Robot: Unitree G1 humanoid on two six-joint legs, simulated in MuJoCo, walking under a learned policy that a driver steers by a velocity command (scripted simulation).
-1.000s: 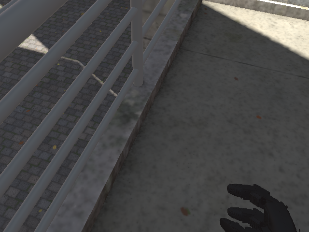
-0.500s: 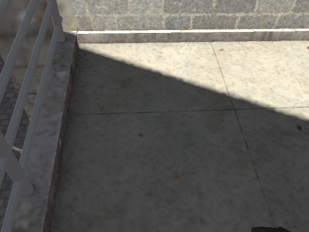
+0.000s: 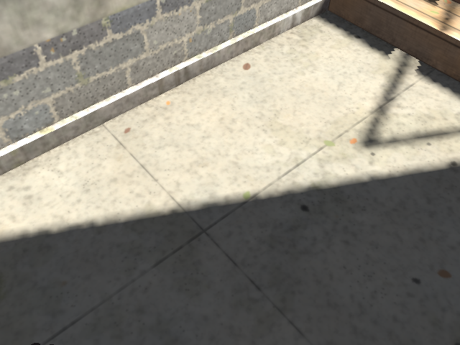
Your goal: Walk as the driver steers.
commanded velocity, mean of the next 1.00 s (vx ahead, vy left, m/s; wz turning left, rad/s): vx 1.00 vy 0.00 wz -0.44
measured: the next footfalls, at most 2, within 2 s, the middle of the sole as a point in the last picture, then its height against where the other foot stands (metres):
right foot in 0.24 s outside the picture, level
left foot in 0.68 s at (225, 216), level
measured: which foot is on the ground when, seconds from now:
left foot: down 0.00-0.24, up 0.26-0.66, down 0.68-1.00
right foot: up 0.00-0.22, down 0.24-0.70, up 0.72-1.00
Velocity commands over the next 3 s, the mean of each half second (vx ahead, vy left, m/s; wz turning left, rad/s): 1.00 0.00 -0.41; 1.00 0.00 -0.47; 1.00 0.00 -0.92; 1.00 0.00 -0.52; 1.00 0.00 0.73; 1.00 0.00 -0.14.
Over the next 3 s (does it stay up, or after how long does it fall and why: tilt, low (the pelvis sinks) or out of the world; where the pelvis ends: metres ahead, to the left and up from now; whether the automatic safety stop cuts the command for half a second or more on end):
stays up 2.15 -1.40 0.39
